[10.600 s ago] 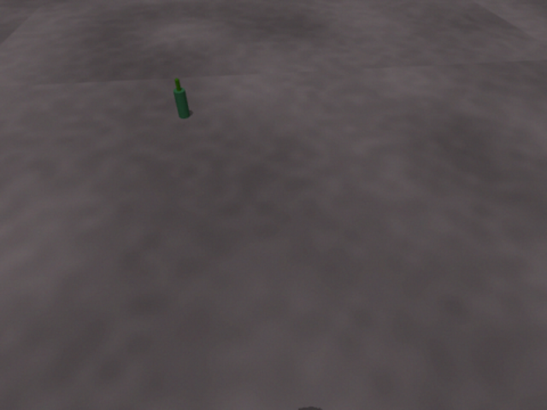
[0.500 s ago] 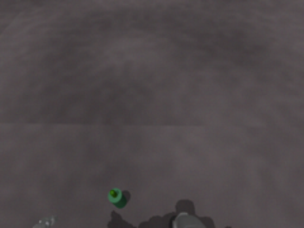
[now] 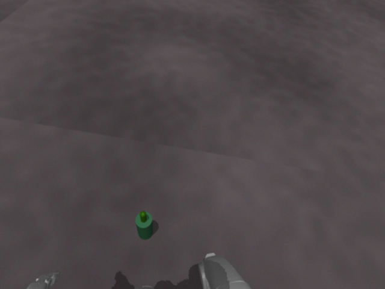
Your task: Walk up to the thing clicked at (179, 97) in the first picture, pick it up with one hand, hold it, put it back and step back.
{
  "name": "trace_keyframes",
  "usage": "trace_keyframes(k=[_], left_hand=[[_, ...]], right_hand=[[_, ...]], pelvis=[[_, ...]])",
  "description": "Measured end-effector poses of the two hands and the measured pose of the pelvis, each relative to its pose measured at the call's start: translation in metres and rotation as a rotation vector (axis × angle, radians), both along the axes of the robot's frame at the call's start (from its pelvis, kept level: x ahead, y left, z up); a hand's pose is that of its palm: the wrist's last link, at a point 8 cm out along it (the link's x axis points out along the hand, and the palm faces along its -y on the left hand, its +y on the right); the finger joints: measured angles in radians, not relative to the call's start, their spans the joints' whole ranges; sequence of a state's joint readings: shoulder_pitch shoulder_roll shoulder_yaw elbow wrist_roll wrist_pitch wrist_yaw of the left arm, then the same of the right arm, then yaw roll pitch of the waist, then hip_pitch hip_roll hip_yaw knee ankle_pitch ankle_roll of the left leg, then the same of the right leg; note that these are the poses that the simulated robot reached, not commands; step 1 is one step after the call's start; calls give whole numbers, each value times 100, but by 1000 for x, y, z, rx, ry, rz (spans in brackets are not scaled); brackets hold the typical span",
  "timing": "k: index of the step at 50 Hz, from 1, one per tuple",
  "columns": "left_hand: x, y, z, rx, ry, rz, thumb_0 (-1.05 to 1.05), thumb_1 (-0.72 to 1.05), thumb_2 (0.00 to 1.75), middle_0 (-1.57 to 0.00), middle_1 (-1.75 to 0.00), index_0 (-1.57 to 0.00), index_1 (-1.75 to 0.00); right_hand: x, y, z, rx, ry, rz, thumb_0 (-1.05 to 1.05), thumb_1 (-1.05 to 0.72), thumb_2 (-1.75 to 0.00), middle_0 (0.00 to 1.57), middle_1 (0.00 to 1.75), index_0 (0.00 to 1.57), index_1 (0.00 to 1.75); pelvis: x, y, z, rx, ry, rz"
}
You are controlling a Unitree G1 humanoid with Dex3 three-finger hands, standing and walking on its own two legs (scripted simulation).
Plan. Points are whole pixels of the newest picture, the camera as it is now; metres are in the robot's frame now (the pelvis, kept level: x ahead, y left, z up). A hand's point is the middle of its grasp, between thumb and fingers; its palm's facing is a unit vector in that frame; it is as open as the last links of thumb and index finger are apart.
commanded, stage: walk up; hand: left
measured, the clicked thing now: (144, 223) +0.45 +0.14 -0.62
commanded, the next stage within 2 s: none
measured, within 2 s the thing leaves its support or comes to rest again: neither
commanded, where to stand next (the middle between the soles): +0.08 -0.04 m, yaw -5 degrees
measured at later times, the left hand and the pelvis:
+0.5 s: hand out of the picture +0.03 +0.24 -0.10, palm faces -0.09 -0.87 -0.48, open 7.4 cm; pelvis -0.01 -0.05 +0.02, yaw -7 degrees
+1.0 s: hand out of the picture +0.15 +0.21 -0.15, palm faces -0.10 -0.93 -0.36, open 7.4 cm; pelvis +0.02 -0.03 +0.01, yaw -4 degrees
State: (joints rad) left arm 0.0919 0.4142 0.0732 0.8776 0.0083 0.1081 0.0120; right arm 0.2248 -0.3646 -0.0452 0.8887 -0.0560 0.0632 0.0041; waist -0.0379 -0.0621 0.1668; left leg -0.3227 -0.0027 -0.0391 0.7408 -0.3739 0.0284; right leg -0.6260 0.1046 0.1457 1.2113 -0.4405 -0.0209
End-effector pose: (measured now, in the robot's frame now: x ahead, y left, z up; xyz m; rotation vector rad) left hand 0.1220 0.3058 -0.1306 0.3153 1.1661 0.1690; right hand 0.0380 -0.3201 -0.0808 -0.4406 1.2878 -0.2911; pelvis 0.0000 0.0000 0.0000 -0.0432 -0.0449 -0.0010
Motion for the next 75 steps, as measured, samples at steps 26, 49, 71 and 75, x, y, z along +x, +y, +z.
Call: trace_keyframes(k=[26,49,71,75], left_hand=[[-101,-34,77,161,12,-64,1,90,90,-21,-30,-21,-30],[25,-50,22,32,-16,-79,1,90,90,-21,-30,-21,-30],[-98,-24,58,141,17,-50,1,90,90,-21,-30,-21,-30],[-108,-14,52,88,-31,-32,1,90,90,-21,-30,-21,-30]], right_hand=[[-23,-65,-19,165,-192,-71,1,-90,-90,20,30,20,30],[61,-17,-15,112,-131,-11,0,-90,-90,21,30,21,30],[-44,-21,-39,161,-68,-21,0,-90,-90,21,30,21,30],[-81,-19,-29,119,21,-3,0,-90,-90,21,30,21,30]], pelvis=[[-12,-54,18,44,-37,-114],[24,-29,8,26,2,-59],[-59,-26,9,83,19,-72],[-62,-18,9,73,17,-31]])
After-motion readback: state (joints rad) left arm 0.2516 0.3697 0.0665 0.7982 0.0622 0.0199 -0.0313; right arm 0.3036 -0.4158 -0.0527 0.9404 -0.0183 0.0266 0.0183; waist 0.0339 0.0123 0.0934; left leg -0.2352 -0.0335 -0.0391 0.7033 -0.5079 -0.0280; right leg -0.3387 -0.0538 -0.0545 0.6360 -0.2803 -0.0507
